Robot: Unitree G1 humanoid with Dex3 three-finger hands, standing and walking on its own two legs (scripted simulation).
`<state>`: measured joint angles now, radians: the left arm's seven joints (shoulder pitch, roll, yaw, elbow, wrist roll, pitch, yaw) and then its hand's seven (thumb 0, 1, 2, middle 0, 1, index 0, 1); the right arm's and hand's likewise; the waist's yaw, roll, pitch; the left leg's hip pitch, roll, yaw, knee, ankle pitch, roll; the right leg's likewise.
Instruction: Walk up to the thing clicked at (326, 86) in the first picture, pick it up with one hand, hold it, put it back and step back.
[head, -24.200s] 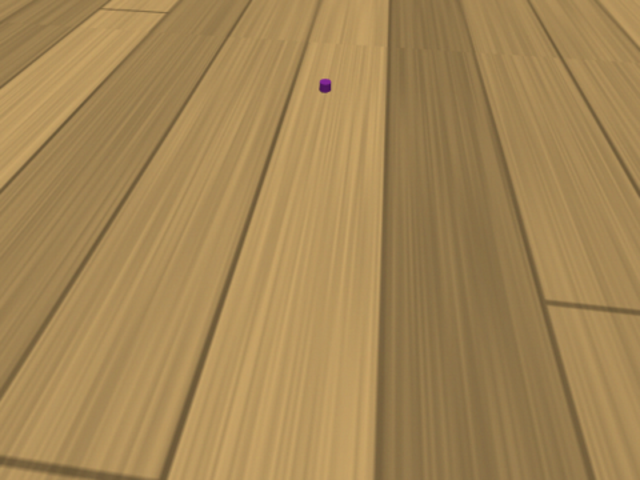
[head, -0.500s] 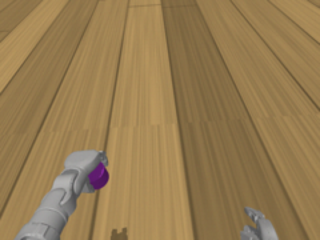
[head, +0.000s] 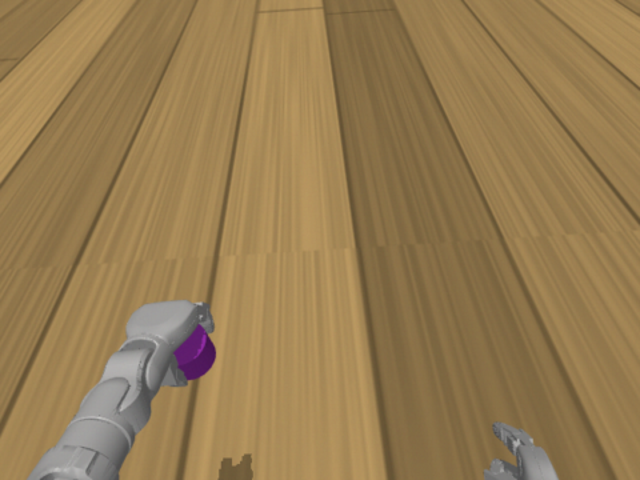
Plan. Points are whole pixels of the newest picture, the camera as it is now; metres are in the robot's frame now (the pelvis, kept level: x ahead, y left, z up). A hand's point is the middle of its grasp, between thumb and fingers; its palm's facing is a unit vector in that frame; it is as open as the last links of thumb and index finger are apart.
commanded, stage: crouch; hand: left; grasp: from above
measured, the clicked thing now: (188, 350) +0.31 +0.22 -0.06
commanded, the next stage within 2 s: lower in 1.98 s
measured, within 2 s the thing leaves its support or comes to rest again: neither
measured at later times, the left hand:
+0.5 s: hand (192, 379) +0.29 +0.23 -0.15, palm faces -0.45 +0.02 -0.89, open 9.4 cm
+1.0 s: hand (226, 399) +0.35 +0.24 -0.40, palm faces -0.47 +0.01 -0.88, open 9.5 cm
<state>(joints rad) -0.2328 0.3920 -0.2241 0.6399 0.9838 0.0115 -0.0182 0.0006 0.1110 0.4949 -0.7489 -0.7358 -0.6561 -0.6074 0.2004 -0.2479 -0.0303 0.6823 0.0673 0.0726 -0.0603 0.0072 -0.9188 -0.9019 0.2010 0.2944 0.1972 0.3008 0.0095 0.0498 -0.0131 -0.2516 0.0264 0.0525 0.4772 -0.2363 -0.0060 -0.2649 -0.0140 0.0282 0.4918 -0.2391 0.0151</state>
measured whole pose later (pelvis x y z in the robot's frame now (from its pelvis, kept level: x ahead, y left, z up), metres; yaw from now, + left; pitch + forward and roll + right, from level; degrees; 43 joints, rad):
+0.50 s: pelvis -0.02 +0.00 -0.05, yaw +2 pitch +13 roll -1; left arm -0.42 0.37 -0.20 1.01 1.14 -0.06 0.27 0.00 0.13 0.45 -0.76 -0.71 -0.67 -0.59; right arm 0.20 -0.26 -0.06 0.69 0.01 0.05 -0.02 0.00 -0.91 -0.90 0.20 0.29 0.20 0.30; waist -0.04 0.00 -0.08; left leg -0.75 0.03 0.01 0.89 -0.37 -0.01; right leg -0.73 -0.01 0.00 0.88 -0.37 0.01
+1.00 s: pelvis -0.07 +0.01 -0.26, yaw +0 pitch +35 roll -3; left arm -0.76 0.47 -0.05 1.28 1.15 -0.06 0.36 0.00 0.12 0.49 -0.73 -0.75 -0.65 -0.61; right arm 0.22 -0.22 -0.03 0.76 -0.06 -0.03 -0.01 0.00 -0.91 -0.90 0.20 0.30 0.20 0.30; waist -0.16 0.05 -0.20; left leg -1.79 0.03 -0.03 1.79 -0.61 0.02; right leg -1.75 -0.01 -0.01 1.75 -0.61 0.03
